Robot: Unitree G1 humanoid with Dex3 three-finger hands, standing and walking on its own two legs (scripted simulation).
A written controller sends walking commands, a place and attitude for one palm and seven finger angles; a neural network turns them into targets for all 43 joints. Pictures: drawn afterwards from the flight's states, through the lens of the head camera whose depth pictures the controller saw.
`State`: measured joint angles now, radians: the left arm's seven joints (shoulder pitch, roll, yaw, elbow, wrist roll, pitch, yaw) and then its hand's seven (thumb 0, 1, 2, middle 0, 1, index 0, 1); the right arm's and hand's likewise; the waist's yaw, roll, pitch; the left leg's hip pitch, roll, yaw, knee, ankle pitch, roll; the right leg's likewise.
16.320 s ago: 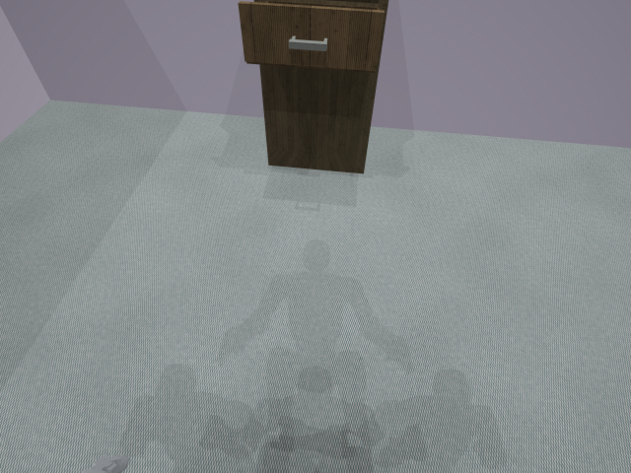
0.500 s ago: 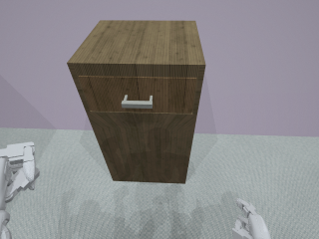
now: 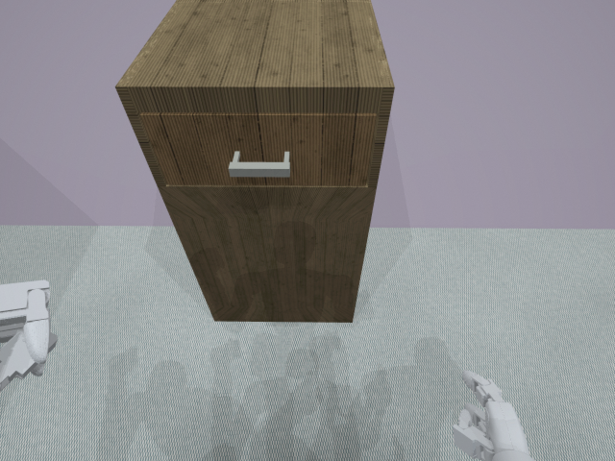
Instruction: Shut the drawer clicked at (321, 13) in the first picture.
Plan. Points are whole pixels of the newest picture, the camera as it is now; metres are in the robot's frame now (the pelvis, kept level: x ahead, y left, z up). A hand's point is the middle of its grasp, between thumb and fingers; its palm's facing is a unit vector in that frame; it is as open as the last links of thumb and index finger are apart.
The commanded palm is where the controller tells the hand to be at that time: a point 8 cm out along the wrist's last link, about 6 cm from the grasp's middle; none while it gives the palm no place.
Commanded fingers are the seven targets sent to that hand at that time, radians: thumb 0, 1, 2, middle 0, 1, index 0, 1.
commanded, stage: step back with the hand held close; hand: left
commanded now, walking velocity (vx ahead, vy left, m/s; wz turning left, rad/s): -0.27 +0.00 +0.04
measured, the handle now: (260, 162) +0.65 +0.14 -0.01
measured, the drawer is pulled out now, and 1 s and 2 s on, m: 0.00 0.00 0.00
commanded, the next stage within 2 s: stop stepping back and stand still in 0.80 s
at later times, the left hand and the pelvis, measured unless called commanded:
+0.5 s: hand (18, 415) +0.13 +0.24 +0.16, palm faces +0.28 -0.85 -0.44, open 3.2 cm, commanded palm +0.06 +0.28 +0.18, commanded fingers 0.00 0.90 0.90 -1.40 -1.60 -1.40 -1.60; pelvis -0.08 +0.00 +0.01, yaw -1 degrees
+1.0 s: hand out of the picture -0.03 +0.19 +0.15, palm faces +0.25 -0.87 -0.43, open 3.2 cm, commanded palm -0.12 +0.25 +0.18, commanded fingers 0.00 0.90 0.90 -1.40 -1.60 -1.40 -1.60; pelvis -0.25 -0.02 -0.01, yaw -2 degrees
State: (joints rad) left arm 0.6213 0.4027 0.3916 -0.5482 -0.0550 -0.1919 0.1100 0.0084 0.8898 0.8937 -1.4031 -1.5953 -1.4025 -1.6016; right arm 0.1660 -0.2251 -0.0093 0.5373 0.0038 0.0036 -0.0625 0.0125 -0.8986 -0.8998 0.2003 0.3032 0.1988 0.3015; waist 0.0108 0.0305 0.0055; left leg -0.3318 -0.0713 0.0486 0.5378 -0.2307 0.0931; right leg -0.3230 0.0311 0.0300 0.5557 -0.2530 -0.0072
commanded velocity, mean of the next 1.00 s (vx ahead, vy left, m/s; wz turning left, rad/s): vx -0.30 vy -0.01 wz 0.02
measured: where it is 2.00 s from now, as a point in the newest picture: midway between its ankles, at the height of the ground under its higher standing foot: outside the picture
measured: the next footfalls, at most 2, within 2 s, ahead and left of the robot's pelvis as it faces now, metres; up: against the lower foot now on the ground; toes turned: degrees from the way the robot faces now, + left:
right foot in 0.60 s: -0.19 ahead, -0.11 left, +0.00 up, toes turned -1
left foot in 0.86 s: -0.09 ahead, +0.09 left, +0.00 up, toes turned +0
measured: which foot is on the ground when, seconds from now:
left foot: down 0.00-0.66, up 0.68-0.84, down 0.86-1.00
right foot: down 0.00-0.18, up 0.20-0.58, down 0.60-1.00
